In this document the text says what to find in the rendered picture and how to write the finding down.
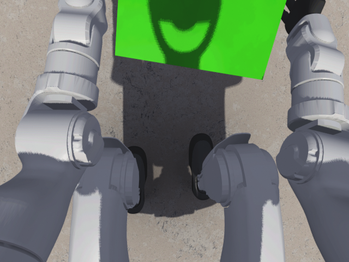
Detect left robot upper arm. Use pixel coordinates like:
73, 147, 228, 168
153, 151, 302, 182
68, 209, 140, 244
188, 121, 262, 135
0, 109, 104, 262

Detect right robot forearm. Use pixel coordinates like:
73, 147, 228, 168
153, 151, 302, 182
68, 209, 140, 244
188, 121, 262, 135
286, 14, 349, 139

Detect robot thigh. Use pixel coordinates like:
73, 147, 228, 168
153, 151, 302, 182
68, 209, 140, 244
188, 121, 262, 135
209, 144, 285, 262
68, 147, 139, 262

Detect robot right thigh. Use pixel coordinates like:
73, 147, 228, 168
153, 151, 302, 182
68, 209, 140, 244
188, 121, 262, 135
209, 144, 285, 262

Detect left robot forearm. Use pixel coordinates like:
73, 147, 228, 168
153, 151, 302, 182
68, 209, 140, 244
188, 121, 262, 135
15, 0, 108, 155

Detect carton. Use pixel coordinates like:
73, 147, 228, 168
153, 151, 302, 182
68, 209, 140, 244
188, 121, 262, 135
115, 0, 287, 80

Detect right robot upper arm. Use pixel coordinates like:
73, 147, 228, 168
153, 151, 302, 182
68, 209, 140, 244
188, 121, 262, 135
276, 129, 349, 262

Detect robot left thigh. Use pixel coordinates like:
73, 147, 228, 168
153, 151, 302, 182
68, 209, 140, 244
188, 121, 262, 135
68, 147, 139, 262

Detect right robot hand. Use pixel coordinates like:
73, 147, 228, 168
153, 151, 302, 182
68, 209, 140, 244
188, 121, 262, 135
281, 0, 326, 34

